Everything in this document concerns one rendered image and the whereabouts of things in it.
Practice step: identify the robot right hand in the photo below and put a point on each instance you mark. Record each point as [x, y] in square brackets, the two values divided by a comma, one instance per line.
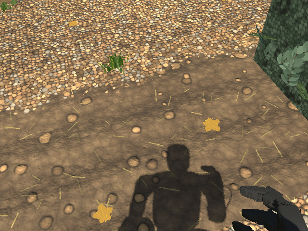
[287, 217]

